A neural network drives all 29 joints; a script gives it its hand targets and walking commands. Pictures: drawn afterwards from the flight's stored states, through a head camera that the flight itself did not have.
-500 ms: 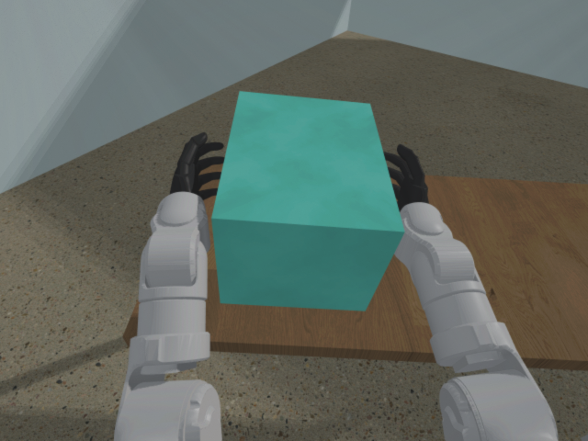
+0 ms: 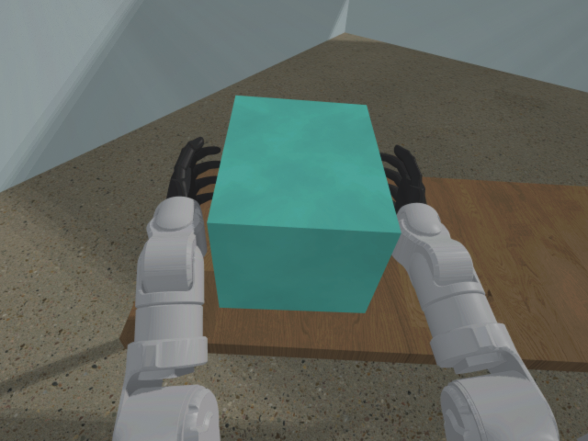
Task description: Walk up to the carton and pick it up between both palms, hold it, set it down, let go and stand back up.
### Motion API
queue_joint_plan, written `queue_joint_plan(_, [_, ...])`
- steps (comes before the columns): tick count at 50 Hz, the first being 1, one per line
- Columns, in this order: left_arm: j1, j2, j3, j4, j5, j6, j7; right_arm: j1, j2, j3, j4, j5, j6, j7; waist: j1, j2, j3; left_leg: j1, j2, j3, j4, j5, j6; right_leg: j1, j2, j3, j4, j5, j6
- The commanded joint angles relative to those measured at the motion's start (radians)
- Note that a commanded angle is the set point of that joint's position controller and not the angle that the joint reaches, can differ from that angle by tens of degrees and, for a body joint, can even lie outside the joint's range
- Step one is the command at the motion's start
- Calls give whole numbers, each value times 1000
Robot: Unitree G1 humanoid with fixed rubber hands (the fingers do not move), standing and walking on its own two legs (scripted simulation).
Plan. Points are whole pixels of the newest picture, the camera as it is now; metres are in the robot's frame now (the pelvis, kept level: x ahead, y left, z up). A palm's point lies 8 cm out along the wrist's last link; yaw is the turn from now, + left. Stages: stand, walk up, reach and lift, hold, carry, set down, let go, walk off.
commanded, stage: hold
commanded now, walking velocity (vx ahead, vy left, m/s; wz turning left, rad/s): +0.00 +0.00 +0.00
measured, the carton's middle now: (297, 199) +0.40 +0.00 +0.15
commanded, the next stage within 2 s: none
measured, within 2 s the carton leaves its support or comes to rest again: neither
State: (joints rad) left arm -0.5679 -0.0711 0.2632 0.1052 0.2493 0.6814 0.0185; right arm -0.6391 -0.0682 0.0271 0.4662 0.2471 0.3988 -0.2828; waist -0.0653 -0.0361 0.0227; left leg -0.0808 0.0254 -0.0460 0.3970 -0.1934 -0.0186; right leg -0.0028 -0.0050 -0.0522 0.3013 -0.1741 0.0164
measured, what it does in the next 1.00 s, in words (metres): stands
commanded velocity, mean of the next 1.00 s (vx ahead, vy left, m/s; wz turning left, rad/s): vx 0.00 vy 0.00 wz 0.00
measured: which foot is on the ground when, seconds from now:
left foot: down 0.00-1.00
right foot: down 0.00-1.00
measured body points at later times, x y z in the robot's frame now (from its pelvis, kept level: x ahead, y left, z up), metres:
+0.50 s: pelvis +0.01 +0.00 +0.00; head -0.03 +0.02 +0.45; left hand +0.38 +0.14 +0.18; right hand +0.38 -0.15 +0.17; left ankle +0.02 +0.13 -0.75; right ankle +0.00 -0.13 -0.75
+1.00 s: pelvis -0.01 +0.00 +0.00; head -0.04 +0.03 +0.45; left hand +0.37 +0.15 +0.18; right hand +0.38 -0.14 +0.17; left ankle +0.02 +0.13 -0.75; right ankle +0.00 -0.13 -0.75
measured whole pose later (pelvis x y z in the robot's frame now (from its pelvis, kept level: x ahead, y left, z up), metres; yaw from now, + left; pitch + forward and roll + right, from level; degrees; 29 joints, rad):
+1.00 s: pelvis -0.01 +0.00 +0.00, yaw +0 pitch -6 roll -1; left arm -0.61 -0.07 0.28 0.16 0.27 0.68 0.01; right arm -0.67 -0.05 -0.01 0.52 0.21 0.39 -0.26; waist -0.06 -0.03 0.02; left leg -0.11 0.02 -0.05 0.39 -0.18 -0.01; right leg -0.03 -0.01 -0.05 0.30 -0.16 0.02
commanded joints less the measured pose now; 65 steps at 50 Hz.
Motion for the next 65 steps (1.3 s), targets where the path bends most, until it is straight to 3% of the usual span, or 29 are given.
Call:
queue_joint_plan(1, [-702, -609, -644, -146, -161, -64, -124, -891, 701, 427, -455, 104, -101, 111, -14, 89, -517, 161, -79, 29, -1, 360, -32, 81, 79, -8, 1, 319, 28])
queue_joint_plan(5, [-764, -619, -644, -104, -166, -77, -119, -921, 690, 373, -403, 77, -108, 128, -31, 92, -481, 138, -64, 28, -28, 225, -28, 22, 74, -22, -14, 142, 19])
queue_joint_plan(6, [-792, -605, -604, -59, -145, -72, -116, -907, 686, 357, -316, 53, -96, 136, -12, 72, -391, 97, -59, 33, -59, 143, -19, -6, 75, -21, -27, 56, 22])
queue_joint_plan(7, [-809, -614, -602, -46, -147, -75, -116, -961, 685, 344, -351, 39, -109, 142, -10, 63, -433, 85, -63, 39, -59, 110, -13, -9, 70, -16, -26, 33, 20])
queue_joint_plan(12, [-788, -636, -617, -9, -164, -82, -96, -1008, 688, 354, -356, 56, -130, 151, -2, 114, -532, 151, -59, 35, -33, 223, -26, -13, 75, -26, -16, 114, 8])
queue_joint_plan(16, [-735, -615, -609, -18, -180, -86, -102, -963, 687, 371, -393, 73, -119, 136, -14, 42, -546, 166, -65, 27, -13, 296, -19, 30, 84, -24, -14, 210, 20])
queue_joint_plan(17, [-693, -638, -618, -51, -185, -86, -100, -960, 698, 407, -451, 91, -129, 130, -3, 35, -618, 169, -70, 25, 5, 368, -21, 72, 82, -18, 1, 327, 23])
queue_joint_plan(19, [-648, -626, -588, -26, -159, -76, -115, -898, 692, 409, -412, 84, -113, 114, -16, 35, -526, 156, -81, 34, -7, 348, -24, 100, 78, -12, -1, 348, 28])
queue_joint_plan(20, [-667, -623, -632, -115, -186, -85, -114, -844, 706, 413, -416, 102, -111, 110, -34, 63, -588, 164, -77, 30, 9, 398, -33, 132, 77, -14, 17, 418, 31])
queue_joint_plan(22, [-649, -593, -587, -98, -162, -74, -125, -849, 696, 438, -419, 103, -90, 107, -5, 22, -542, 148, -80, 25, 0, 386, -21, 134, 77, -10, 14, 429, 40])
queue_joint_plan(24, [-649, -574, -574, -109, -134, -69, -128, -821, 695, 458, -413, 112, -79, 96, 2, 48, -504, 131, -87, 29, -3, 368, -22, 148, 72, -5, 20, 439, 44])
queue_joint_plan(26, [-659, -597, -629, -195, -171, -70, -129, -866, 711, 475, -515, 137, -99, 93, -1, 44, -557, 153, -89, 30, 18, 426, -35, 171, 75, -2, 30, 502, 49])
queue_joint_plan(28, [-706, -607, -660, -246, -185, -75, -120, -836, 713, 466, -487, 129, -90, 100, -24, 70, -533, 155, -88, 25, 11, 422, -39, 139, 82, -11, 22, 427, 35])
queue_joint_plan(29, [-719, -591, -661, -234, -188, -74, -119, -881, 719, 478, -513, 138, -87, 105, 1, 69, -525, 161, -85, 24, 14, 399, -35, 124, 84, -3, 20, 405, 40])
queue_joint_plan(31, [-709, -587, -622, -125, -153, -55, -127, -916, 692, 415, -473, 111, -83, 104, -8, 66, -437, 129, -76, 20, -14, 299, -22, 60, 76, -7, -5, 283, 34])
queue_joint_plan(33, [-741, -587, -644, -163, -158, -58, -116, -877, 704, 414, -421, 96, -85, 116, -14, 94, -442, 131, -71, 27, -18, 293, -28, 70, 74, -15, -2, 242, 28])
queue_joint_plan(35, [-726, -625, -666, -182, -175, -71, -111, -895, 713, 435, -483, 100, -100, 116, -4, 79, -502, 153, -75, 22, -8, 346, -33, 83, 81, -12, 4, 292, 30])
queue_joint_plan(37, [-665, -619, -638, -87, -162, -51, -116, -924, 688, 422, -494, 96, -101, 112, -12, 74, -474, 152, -76, 22, -4, 356, -28, 74, 81, -13, -3, 309, 31])
queue_joint_plan(41, [-695, -586, -589, -67, -135, -54, -134, -864, 698, 385, -367, 60, -81, 125, -18, 48, -452, 122, -68, 23, -43, 237, -12, 67, 74, -1, -18, 203, 29])
queue_joint_plan(42, [-677, -574, -560, -29, -119, -53, -135, -874, 689, 391, -353, 56, -85, 123, 2, 39, -419, 104, -75, 37, -58, 202, -3, 65, 67, -3, -28, 179, 30])
queue_joint_plan(44, [-715, -598, -575, -49, -149, -62, -135, -877, 699, 382, -361, 52, -93, 124, -19, 32, -466, 112, -76, 42, -51, 222, -11, 66, 69, -11, -21, 212, 31])
queue_joint_plan(47, [-734, -622, -578, -47, -142, -73, -131, -921, 697, 367, -359, 49, -113, 135, -5, 60, -492, 136, -63, 34, -42, 237, -18, 50, 86, -25, -28, 164, 17])
queue_joint_plan(49, [-746, -631, -620, -61, -166, -83, -122, -894, 687, 352, -354, 44, -120, 130, -43, 95, -537, 166, -64, 41, -28, 262, -35, 29, 77, -29, -21, 175, 15])
queue_joint_plan(51, [-758, -638, -606, -14, -170, -85, -115, -982, 694, 378, -402, 50, -127, 132, -9, 42, -526, 130, -66, 32, -35, 235, -14, 22, 76, -28, -19, 153, 22])
queue_joint_plan(52, [-754, -650, -635, -65, -180, -98, -107, -967, 717, 380, -430, 52, -139, 136, -20, 85, -604, 165, -68, 29, -22, 291, -20, 43, 74, -28, -11, 207, 20])
queue_joint_plan(56, [-781, -645, -631, -55, -167, -103, -91, -956, 709, 382, -373, 67, -129, 146, -7, 102, -534, 165, -57, 28, -12, 286, -30, 7, 83, -28, -10, 165, 9])
queue_joint_plan(58, [-730, -659, -639, -56, -169, -90, -91, -934, 692, 393, -383, 72, -125, 143, -9, 98, -531, 172, -56, 19, -3, 345, -39, 19, 91, -32, -11, 211, 7])
queue_joint_plan(61, [-746, -611, -605, -36, -156, -83, -93, -950, 698, 392, -358, 83, -111, 137, 9, 56, -488, 121, -63, 22, -23, 274, -17, 41, 79, -16, -12, 180, 17])
queue_joint_plan(65, [-698, -601, -607, -102, -163, -80, -106, -928, 700, 436, -431, 107, -106, 116, 10, 41, -509, 135, -80, 28, 2, 357, -19, 98, 74, 2, 11, 370, 36])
